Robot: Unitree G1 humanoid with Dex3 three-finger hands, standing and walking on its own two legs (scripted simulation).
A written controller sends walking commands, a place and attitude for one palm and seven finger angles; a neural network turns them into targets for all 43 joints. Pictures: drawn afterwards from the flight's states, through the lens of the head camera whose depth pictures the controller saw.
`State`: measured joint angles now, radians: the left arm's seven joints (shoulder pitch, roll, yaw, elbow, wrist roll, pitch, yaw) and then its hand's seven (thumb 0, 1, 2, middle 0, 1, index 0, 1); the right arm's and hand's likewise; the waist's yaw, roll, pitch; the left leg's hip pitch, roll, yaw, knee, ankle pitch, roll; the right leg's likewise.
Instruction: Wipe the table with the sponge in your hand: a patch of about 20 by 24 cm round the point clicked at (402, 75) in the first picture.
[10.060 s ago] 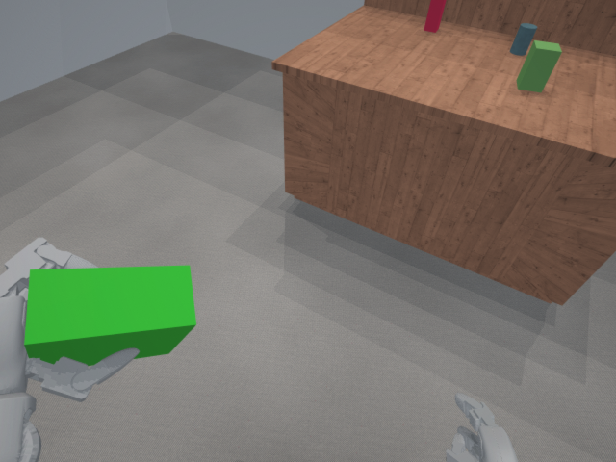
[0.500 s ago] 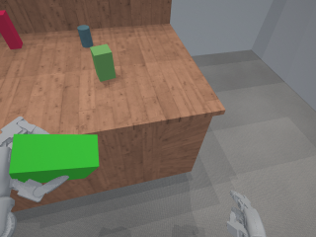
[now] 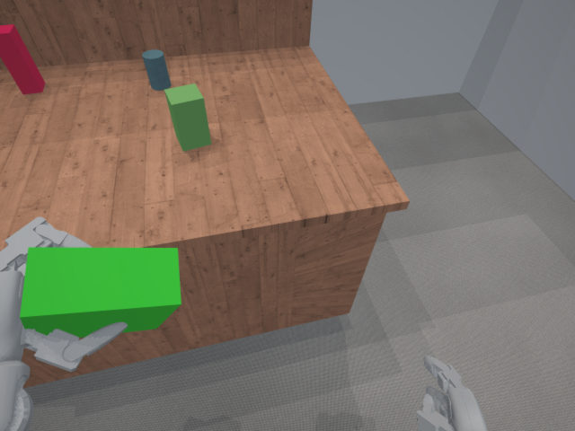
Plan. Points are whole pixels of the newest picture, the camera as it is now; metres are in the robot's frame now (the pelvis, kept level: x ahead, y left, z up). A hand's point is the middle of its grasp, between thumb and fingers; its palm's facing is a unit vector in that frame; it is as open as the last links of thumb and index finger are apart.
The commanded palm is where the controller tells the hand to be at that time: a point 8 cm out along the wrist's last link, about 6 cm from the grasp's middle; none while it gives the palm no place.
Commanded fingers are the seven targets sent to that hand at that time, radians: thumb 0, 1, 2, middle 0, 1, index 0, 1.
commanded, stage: shuffle to correct the standing spot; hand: left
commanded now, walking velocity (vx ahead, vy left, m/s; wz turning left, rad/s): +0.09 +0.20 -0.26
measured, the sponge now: (126, 294) +0.23 +0.20 +0.13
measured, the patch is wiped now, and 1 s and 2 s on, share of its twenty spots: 0.00 0.00 0.00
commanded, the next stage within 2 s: none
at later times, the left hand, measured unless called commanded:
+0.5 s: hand (69, 269) +0.24 +0.26 +0.15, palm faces +0.34 -0.85 -0.41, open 10.3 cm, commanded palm +0.19 +0.30 +0.17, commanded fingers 0.00 0.10 1.30 -1.20 -1.60 -1.20 -1.60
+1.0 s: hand (77, 253) +0.26 +0.26 +0.15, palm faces +0.28 -0.85 -0.45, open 10.3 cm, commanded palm +0.21 +0.31 +0.17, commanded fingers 0.00 0.10 1.30 -1.20 -1.60 -1.20 -1.60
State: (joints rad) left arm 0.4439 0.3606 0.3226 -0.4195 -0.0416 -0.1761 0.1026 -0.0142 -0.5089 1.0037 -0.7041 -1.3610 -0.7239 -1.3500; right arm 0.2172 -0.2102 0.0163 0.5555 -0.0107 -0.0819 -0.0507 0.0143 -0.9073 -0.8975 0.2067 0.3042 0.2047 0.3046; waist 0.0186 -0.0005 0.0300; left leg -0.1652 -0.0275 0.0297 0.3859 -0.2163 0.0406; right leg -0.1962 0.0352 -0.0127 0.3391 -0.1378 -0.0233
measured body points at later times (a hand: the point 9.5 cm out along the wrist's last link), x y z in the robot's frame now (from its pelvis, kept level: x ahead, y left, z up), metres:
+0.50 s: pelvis +0.02 +0.03 -0.02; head +0.02 +0.03 +0.43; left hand +0.22 +0.30 +0.17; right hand +0.18 -0.22 -0.09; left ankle -0.01 +0.09 -0.75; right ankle +0.03 -0.10 -0.75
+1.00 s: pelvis +0.02 +0.05 -0.02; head +0.04 +0.03 +0.43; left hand +0.24 +0.31 +0.17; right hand +0.17 -0.21 -0.10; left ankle +0.00 +0.09 -0.74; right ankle +0.03 -0.05 -0.74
